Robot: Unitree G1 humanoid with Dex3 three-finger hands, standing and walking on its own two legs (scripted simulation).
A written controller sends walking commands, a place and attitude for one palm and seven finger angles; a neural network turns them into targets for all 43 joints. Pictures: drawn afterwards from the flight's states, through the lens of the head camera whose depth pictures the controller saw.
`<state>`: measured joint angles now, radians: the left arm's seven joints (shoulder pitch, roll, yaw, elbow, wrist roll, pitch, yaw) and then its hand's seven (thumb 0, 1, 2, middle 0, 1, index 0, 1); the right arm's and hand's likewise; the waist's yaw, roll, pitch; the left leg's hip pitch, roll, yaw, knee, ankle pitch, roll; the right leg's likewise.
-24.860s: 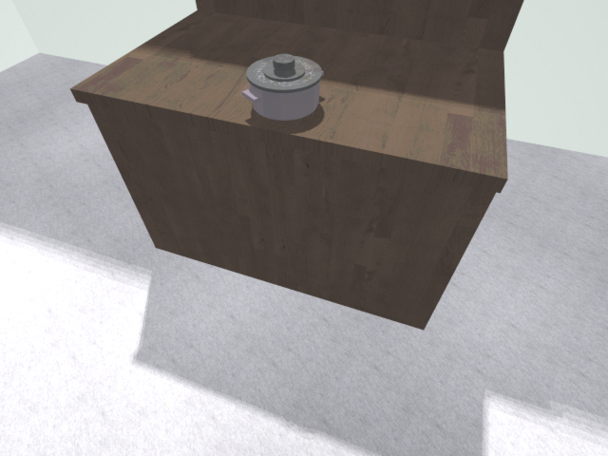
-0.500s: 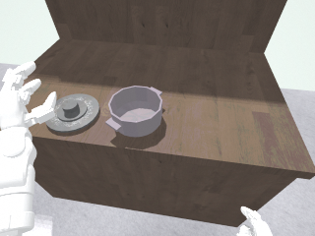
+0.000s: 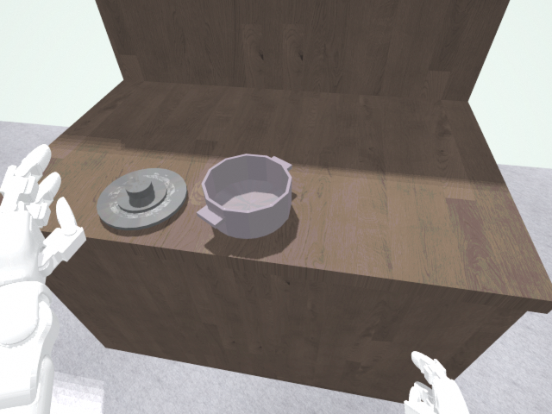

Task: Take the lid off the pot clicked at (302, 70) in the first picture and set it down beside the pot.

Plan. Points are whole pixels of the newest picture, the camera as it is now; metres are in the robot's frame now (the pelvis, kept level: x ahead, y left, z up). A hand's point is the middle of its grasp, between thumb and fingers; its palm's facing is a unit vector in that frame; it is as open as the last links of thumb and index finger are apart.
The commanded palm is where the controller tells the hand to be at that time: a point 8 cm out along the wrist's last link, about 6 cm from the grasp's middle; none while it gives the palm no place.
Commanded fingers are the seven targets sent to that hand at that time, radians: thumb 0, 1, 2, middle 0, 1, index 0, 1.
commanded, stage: draw the hand back to the body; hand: left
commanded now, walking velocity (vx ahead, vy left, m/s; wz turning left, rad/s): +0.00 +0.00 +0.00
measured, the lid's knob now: (139, 187) +0.53 +0.36 +0.01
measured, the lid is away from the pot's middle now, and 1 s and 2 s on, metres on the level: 0.24 0.24 0.24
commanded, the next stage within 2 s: step back with the hand held close in 0.58 s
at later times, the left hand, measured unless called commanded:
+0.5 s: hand (40, 293) +0.18 +0.27 +0.17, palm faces +0.42 -0.84 -0.34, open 7.4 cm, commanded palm +0.13 +0.31 +0.19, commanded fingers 0.00 0.90 0.90 -0.20 -0.30 -0.20 -0.30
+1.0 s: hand (51, 293) +0.20 +0.28 +0.15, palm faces +0.24 -0.85 -0.47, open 7.4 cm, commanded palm +0.13 +0.33 +0.19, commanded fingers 0.00 0.90 0.90 -0.20 -0.30 -0.20 -0.30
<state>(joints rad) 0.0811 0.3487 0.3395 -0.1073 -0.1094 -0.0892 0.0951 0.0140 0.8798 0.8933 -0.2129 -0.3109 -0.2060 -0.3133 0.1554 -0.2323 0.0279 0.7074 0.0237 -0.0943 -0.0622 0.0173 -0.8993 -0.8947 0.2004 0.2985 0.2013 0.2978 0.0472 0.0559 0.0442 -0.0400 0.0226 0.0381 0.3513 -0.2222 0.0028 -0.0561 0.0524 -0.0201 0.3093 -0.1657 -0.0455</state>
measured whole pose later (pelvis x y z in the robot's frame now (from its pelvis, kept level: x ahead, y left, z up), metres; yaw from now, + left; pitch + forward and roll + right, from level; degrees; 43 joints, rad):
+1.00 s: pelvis -0.01 +0.05 -0.01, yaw -2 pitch +0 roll -1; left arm 0.60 0.41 0.37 -0.59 -0.05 -0.19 0.07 0.01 0.89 0.90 -0.21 -0.30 -0.21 -0.30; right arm 0.18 -0.23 -0.01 0.53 0.02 -0.02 -0.04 0.02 -0.90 -0.89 0.20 0.30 0.20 0.30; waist 0.00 -0.01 0.05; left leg -0.21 -0.03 0.10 0.46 -0.26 0.08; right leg -0.24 0.00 0.04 0.44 -0.19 0.03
